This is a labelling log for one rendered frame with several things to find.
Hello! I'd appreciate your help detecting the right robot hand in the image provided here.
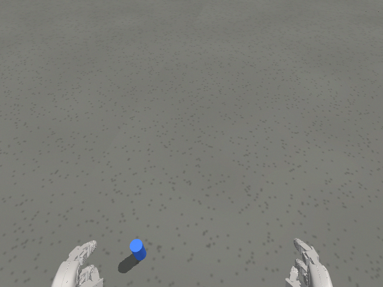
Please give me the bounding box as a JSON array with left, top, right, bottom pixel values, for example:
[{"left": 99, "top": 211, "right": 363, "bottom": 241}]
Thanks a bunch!
[{"left": 285, "top": 238, "right": 333, "bottom": 287}]

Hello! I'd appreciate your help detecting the left robot hand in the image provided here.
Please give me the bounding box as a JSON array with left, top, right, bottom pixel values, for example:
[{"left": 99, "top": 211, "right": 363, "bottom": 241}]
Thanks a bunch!
[{"left": 50, "top": 240, "right": 103, "bottom": 287}]

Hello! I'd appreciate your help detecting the can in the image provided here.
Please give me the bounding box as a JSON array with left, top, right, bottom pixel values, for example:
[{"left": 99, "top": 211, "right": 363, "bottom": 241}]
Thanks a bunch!
[{"left": 130, "top": 239, "right": 147, "bottom": 261}]

